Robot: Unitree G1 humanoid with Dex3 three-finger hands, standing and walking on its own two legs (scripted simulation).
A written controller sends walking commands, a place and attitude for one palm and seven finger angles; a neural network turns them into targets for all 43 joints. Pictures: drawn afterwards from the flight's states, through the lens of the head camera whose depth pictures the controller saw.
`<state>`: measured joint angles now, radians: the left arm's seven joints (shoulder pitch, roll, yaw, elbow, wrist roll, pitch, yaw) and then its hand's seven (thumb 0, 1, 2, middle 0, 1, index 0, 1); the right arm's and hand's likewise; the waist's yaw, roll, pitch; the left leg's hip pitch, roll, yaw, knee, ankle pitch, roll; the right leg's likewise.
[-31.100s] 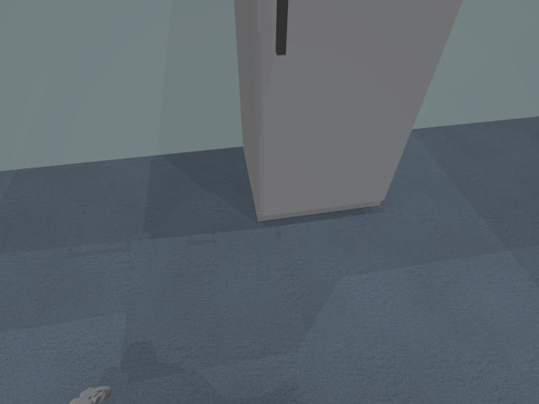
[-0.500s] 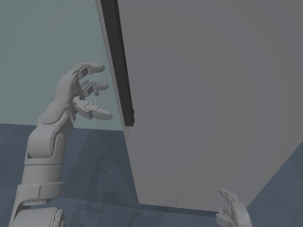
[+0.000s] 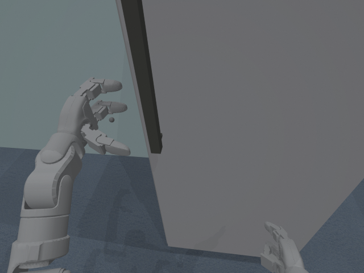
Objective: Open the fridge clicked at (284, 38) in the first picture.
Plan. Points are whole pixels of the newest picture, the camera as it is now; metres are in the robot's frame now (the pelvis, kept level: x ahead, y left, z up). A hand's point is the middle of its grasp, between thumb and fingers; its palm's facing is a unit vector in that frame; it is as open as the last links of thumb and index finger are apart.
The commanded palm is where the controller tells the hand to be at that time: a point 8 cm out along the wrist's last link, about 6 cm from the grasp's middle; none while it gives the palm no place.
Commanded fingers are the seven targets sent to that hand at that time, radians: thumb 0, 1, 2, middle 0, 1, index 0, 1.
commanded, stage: move the hooked fingers beside the handle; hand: left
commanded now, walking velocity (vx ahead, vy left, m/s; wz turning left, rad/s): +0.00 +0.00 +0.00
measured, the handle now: (149, 85) +0.41 +0.10 +0.25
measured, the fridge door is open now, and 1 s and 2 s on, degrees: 0 0 0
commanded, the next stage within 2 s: none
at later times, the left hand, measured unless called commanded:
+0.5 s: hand (109, 104) +0.34 +0.16 +0.25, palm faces -0.01 -1.00 -0.06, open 14.0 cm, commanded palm +0.32 +0.21 +0.23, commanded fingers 0.00 -0.50 0.30 -0.30 -1.20 -0.30 -1.20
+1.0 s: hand (118, 131) +0.32 +0.15 +0.20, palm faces -0.03 -1.00 -0.07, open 14.0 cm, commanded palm +0.30 +0.20 +0.23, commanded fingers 0.00 -0.50 0.30 -0.30 -1.20 -0.30 -1.20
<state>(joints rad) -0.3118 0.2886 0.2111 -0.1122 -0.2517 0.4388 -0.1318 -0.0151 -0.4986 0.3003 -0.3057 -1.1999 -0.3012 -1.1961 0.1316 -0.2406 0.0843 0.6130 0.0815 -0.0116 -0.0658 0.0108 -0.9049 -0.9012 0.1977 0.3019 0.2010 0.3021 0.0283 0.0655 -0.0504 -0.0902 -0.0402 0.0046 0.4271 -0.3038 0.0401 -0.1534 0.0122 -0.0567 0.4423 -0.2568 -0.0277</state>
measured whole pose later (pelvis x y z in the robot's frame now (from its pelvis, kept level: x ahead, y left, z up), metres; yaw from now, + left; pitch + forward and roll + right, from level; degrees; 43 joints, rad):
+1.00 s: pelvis -0.01 -0.01 +0.00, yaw +1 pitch -2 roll +0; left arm -0.32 0.29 0.19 -0.03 -0.25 0.49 -0.17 -0.01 -0.50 0.30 -0.30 -1.20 -0.30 -1.20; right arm 0.13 -0.27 0.07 0.61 0.10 0.00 -0.07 0.01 -0.91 -0.90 0.20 0.30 0.20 0.30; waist 0.03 0.09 -0.05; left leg -0.11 -0.04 -0.01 0.44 -0.30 0.03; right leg -0.17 0.01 -0.07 0.45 -0.26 -0.04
